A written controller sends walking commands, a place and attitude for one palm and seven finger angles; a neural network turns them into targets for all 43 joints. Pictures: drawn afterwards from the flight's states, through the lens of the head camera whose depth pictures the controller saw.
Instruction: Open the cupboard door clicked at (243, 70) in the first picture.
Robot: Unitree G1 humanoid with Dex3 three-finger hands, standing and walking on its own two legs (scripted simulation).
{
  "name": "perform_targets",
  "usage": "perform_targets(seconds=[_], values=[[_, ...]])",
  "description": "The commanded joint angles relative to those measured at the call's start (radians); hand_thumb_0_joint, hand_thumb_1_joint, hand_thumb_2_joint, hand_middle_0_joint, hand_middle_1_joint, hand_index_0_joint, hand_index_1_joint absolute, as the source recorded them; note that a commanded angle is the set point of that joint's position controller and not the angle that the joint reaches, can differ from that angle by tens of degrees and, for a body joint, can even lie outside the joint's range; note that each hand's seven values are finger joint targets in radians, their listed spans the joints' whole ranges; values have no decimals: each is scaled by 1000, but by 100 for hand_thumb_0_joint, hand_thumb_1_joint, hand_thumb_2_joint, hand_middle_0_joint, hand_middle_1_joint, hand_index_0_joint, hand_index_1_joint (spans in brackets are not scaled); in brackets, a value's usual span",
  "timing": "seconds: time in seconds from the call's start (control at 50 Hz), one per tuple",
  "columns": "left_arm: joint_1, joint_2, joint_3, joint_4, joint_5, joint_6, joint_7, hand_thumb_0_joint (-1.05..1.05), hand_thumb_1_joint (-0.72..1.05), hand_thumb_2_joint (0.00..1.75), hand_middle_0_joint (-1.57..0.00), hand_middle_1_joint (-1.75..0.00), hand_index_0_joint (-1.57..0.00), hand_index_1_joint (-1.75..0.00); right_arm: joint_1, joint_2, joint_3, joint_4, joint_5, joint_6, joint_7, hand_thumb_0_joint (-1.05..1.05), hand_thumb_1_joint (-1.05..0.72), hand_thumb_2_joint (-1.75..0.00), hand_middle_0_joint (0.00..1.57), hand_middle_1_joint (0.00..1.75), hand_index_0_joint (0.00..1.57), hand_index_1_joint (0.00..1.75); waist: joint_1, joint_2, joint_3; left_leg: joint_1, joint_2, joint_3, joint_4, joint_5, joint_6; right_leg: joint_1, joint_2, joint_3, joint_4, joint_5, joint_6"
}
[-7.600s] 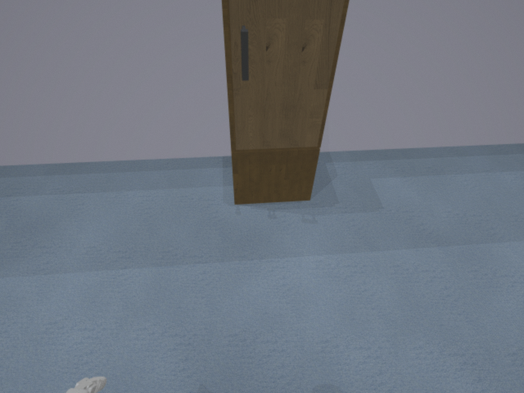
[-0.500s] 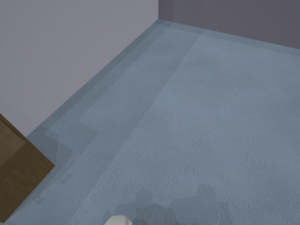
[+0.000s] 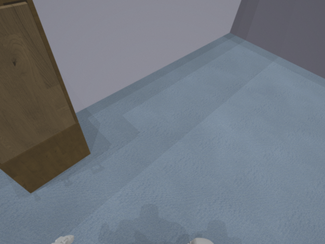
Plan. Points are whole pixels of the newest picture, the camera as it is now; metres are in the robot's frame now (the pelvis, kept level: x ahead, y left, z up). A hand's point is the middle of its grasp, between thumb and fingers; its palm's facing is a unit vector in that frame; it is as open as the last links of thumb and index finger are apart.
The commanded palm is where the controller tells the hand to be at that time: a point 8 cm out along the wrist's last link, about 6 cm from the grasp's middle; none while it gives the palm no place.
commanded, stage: turn to face it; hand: left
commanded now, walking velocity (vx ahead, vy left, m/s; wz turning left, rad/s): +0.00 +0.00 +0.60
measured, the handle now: out of the picture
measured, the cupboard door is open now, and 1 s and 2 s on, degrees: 0 0 0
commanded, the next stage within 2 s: take the last steps up to it in 1.34 s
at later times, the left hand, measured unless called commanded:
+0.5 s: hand out of the picture +0.03 +0.15 -0.14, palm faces +0.31 -0.90 -0.30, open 7.4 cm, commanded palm none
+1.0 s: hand out of the picture -0.15 +0.19 -0.18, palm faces +0.62 -0.74 -0.26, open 7.4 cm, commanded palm none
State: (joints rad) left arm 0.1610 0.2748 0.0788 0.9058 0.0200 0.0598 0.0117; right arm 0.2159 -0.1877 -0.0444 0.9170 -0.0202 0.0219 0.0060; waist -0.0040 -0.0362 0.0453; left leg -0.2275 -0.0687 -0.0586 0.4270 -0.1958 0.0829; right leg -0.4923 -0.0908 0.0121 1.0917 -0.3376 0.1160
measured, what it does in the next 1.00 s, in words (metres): steps on the spot, turning left: right foot, then left foot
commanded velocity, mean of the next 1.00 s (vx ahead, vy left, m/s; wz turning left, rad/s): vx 0.00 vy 0.00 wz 0.56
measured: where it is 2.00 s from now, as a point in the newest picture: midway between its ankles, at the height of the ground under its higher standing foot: outside the picture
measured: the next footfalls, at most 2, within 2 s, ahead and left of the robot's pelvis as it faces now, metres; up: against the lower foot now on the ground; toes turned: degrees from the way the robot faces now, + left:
right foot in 0.30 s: +0.05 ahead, -0.16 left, +0.00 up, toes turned +12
left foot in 0.78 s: -0.06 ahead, +0.08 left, +0.00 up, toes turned +35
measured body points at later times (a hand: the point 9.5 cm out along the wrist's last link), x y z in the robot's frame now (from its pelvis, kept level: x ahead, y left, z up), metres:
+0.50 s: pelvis -0.02 -0.08 +0.00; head +0.00 -0.11 +0.45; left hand +0.01 +0.19 -0.12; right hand +0.09 -0.33 -0.16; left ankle -0.06 +0.07 -0.65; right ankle +0.01 -0.17 -0.75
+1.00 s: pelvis -0.05 -0.03 +0.00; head -0.05 +0.01 +0.44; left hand -0.18 +0.22 -0.16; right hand +0.20 -0.16 -0.12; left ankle -0.10 +0.05 -0.75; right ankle +0.03 -0.17 -0.66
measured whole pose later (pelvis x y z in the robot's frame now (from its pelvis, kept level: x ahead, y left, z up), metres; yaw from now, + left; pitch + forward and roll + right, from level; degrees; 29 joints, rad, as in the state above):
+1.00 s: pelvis -0.05 -0.03 +0.00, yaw +36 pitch -1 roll -2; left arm 0.23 0.29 0.07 0.94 0.02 0.06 0.01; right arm 0.13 -0.22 -0.04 0.89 -0.02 0.02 0.01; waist 0.03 -0.03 0.07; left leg -0.23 -0.02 -0.01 0.49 -0.24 0.05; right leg -0.49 -0.11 -0.04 1.14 -0.40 0.09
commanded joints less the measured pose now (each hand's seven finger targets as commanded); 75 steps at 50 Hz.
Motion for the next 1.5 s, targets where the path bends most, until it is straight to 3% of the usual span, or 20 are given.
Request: perform_targets(seconds=[0.0, 0.16, 0.24, 0.28, 0.3, 0.4, 0.62, 0.72, 0.74, 0.76, 0.78, 0.8, 0.9, 1.12, 1.24, 1.26, 1.28, 1.3, 1.38, 1.48], values=[[-71, 76, 15, -101, -5, -26, 13, 0, 90, 90, -20, -30, -20, -30, 68, -228, -66, -50, -1, -11, -18, 0, -90, -90, 20, 30, 20, 30, -42, 162, -61, 127, 277, -344, -117, 261, 83, -80, 2, 26, -69, -40, -3], [-71, 47, 1, -126, -19, -35, 20, 0, 90, 90, -20, -30, -20, -30, 72, -238, -76, -46, -7, 2, -20, 0, -90, -90, 20, 30, 20, 30, -37, 192, -125, 89, 244, -452, -54, 353, 94, 94, 80, 27, -324, -102, -37], [38, 72, 10, -104, -25, -50, 27, 0, 90, 90, -20, -30, -20, -30, 32, -214, -78, -58, 5, 9, -11, 0, -90, -90, 20, 30, 20, 30, 17, 152, -148, -95, 152, -415, 14, 211, 6, 404, 81, 13, -696, 112, -60], [52, 212, 35, -113, -1, -64, 40, 0, 90, 90, -20, -30, -20, -30, 60, -121, -66, -82, 17, 6, -6, 0, -90, -90, 20, 30, 20, 30, 31, -256, -147, -441, -40, -100, 371, -320, -128, 624, -350, 422, -848, 136, -215], [48, 200, 25, -121, -4, -56, 40, 0, 90, 90, -20, -30, -20, -30, 37, -181, -79, -84, 0, 10, -8, 0, -90, -90, 20, 30, 20, 30, 28, -147, -115, -382, -8, -72, 564, -385, -126, 437, -419, 398, -843, 197, -283], [-72, 79, -8, -135, -9, -67, 27, 0, 90, 90, -20, -30, -20, -30, 86, -148, -78, -23, -5, 46, 22, 0, -90, -90, 20, 30, 20, 30, -52, -111, 39, -341, 70, 1, 816, -141, -153, 238, -193, 55, -830, 192, -202], [123, 150, 14, -60, 9, -61, 21, 0, 90, 90, -20, -30, -20, -30, -118, -126, -46, -76, 6, 37, 27, 0, -90, -90, 20, 30, 20, 30, 48, -169, -15, -266, 101, 118, 442, -245, -164, 408, -269, -53, -730, 448, -246], [116, 169, 28, -46, 3, -50, 17, 0, 90, 90, -20, -30, -20, -30, -42, -143, -41, -70, 9, 11, 20, 0, -90, -90, 20, 30, 20, 30, 11, -155, -114, -37, 75, 166, 91, -91, -129, 409, -266, -156, -536, 541, -176], [119, 151, 25, -50, -6, -45, 14, 0, 90, 90, -20, -30, -20, -30, 17, -188, -52, -55, 7, 0, 20, 0, -90, -90, 20, 30, 20, 30, -25, -45, -164, 133, 108, 114, -39, 71, -111, 306, -238, -190, -390, 447, -126], [120, 91, 14, -84, -14, -41, 6, 0, 90, 90, -20, -30, -20, -30, 70, -310, -82, -53, 1, -11, 13, 0, -90, -90, 20, 30, 20, 30, -59, 268, -203, 343, 369, -226, -63, 419, -1, 3, -100, -221, -162, -35, -42], [44, 61, -11, -118, -7, -34, 9, 0, 90, 90, -20, -30, -20, -30, 140, -373, -94, -34, 12, -2, 6, 0, -90, -90, 20, 30, 20, 30, -89, 335, -203, 337, 487, -325, -41, 729, 95, -107, -45, -131, -27, -350, -21], [28, 82, -4, -123, -4, -28, 11, 0, 90, 90, -20, -30, -20, -30, 134, -355, -87, -26, 6, 2, 3, 0, -90, -90, 20, 30, 20, 30, -83, 248, -186, 278, 498, -267, -25, 640, 139, -98, -63, -76, 46, -321, -36], [56, 82, 9, -47, -2, -26, -1, 0, 90, 90, -20, -30, -20, -30, -47, -236, -46, -71, 2, -12, -18, 0, -90, -90, 20, 30, 20, 30, -8, 207, -57, 101, 291, -131, -77, 463, 48, -64, -38, -37, 91, -58, -24], [-20, 46, -7, -82, -9, -26, 12, 0, 90, 90, -20, -30, -20, -30, 29, -219, -50, -49, -5, -6, -18, 0, -90, -90, 20, 30, 20, 30, -35, 194, -59, 98, 295, -261, -94, 332, 101, 13, 15, -25, -176, -101, -22], [100, 30, -9, -46, -18, -52, 19, 0, 90, 90, -20, -30, -20, -30, -4, -197, -49, -39, 1, -1, -17, 0, -90, -90, 20, 30, 20, 30, 29, 162, -102, -53, 229, -268, 13, 303, 45, 336, 60, -49, -610, 106, -52], [124, 61, -4, -36, -13, -63, 23, 0, 90, 90, -20, -30, -20, -30, 8, -162, -46, -36, 9, -3, -13, 0, -90, -90, 20, 30, 20, 30, 36, 74, -119, -128, 175, -227, 78, 181, -7, 452, 2, 3, -731, 183, -64], [141, 151, 14, -35, 3, -76, 31, 0, 90, 90, -20, -30, -20, -30, 33, -98, -35, -46, 18, -5, -7, 0, -90, -90, 20, 30, 20, 30, 39, -180, -131, -301, 48, -77, 269, -114, -84, 571, -231, 234, -797, 251, -139], [149, 188, 16, -45, 3, -72, 28, 0, 90, 90, -20, -30, -20, -30, -1, -113, -43, -66, 12, 3, -12, 0, -90, -90, 20, 30, 20, 30, 54, -227, -91, -319, 3, -21, 469, -392, -109, 429, -393, 349, -817, 367, -251], [-10, 84, -4, -76, -7, -65, 29, 0, 90, 90, -20, -30, -20, -30, 58, -131, -61, 12, -3, 41, 3, 0, -90, -90, 20, 30, 20, 30, -25, -107, 27, -293, 73, -36, 771, -204, -116, 195, -232, 149, -868, 50, -221], [103, 44, -12, -15, -4, -86, 23, 0, 90, 90, -20, -30, -20, -30, 76, -103, -53, 49, -12, 37, 8, 0, -90, -90, 20, 30, 20, 30, 8, -105, 12, -303, 97, 16, 734, -96, -140, 277, -187, 97, -919, -100, -199]])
